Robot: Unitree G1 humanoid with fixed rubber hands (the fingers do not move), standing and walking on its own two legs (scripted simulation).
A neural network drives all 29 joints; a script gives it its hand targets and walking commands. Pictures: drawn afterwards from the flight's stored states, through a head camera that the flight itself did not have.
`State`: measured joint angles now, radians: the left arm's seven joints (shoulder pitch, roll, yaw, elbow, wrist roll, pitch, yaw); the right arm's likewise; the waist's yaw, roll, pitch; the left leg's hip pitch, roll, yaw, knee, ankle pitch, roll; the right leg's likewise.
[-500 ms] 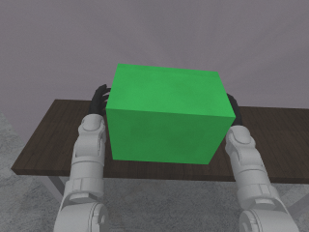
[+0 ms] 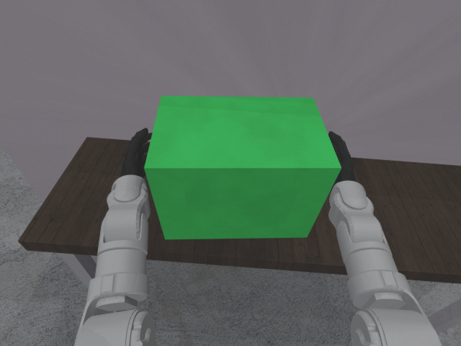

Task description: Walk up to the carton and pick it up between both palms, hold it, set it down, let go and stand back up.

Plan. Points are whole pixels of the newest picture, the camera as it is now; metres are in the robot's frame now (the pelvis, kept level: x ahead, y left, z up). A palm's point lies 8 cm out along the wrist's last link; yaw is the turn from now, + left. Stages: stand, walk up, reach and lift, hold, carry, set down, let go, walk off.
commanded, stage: set down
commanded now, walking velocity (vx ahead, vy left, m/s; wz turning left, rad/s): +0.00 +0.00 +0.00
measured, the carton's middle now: (237, 170) +0.39 +0.01 +0.11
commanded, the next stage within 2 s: none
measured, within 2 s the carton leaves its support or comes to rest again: rests again in 1.60 s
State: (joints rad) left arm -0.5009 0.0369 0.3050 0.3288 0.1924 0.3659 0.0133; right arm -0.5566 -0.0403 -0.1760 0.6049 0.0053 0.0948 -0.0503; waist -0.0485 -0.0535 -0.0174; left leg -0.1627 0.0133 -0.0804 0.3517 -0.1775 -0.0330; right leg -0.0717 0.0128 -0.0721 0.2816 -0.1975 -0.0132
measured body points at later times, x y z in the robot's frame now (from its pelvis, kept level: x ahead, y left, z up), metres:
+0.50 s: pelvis -0.01 +0.00 +0.00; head +0.00 +0.00 +0.45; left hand +0.40 +0.15 +0.09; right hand +0.38 -0.21 +0.10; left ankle +0.01 +0.13 -0.75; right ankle -0.03 -0.11 -0.75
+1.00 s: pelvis +0.01 +0.00 +0.00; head +0.05 +0.01 +0.45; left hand +0.43 +0.14 +0.05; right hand +0.40 -0.22 +0.06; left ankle +0.01 +0.14 -0.75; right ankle -0.03 -0.11 -0.75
